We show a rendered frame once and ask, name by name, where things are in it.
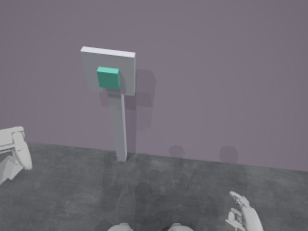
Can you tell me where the panel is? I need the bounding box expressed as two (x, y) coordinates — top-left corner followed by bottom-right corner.
(80, 46), (136, 162)

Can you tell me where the robot right shin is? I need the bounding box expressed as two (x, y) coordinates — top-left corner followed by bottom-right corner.
(168, 223), (181, 230)

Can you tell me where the button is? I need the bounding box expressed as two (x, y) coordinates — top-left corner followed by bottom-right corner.
(96, 66), (120, 90)

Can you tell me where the robot left hand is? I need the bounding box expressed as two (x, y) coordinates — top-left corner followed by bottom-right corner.
(0, 126), (33, 185)

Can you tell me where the robot right hand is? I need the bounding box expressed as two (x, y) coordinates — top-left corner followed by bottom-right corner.
(225, 192), (264, 231)

